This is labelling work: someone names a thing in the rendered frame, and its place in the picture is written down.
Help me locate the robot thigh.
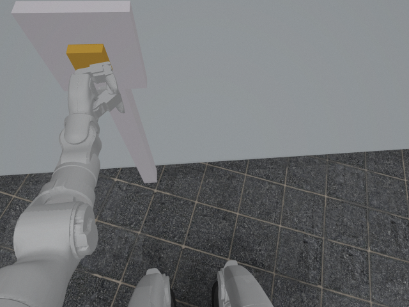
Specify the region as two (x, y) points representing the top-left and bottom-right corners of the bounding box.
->
(127, 273), (171, 307)
(217, 265), (274, 307)

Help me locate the button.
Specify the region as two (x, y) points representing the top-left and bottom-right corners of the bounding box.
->
(66, 44), (112, 70)

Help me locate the robot right thigh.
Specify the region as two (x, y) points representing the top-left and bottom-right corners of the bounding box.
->
(217, 265), (274, 307)

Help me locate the robot left thigh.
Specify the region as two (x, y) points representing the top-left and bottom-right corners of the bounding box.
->
(127, 273), (171, 307)

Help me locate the robot left hand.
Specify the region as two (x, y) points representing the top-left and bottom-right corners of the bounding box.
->
(68, 61), (125, 122)

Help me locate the robot left upper arm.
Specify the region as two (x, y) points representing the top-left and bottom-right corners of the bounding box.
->
(0, 201), (98, 307)

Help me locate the panel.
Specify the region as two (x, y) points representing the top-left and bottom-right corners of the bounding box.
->
(11, 1), (157, 183)

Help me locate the left robot forearm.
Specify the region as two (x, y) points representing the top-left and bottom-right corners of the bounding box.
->
(13, 113), (102, 257)

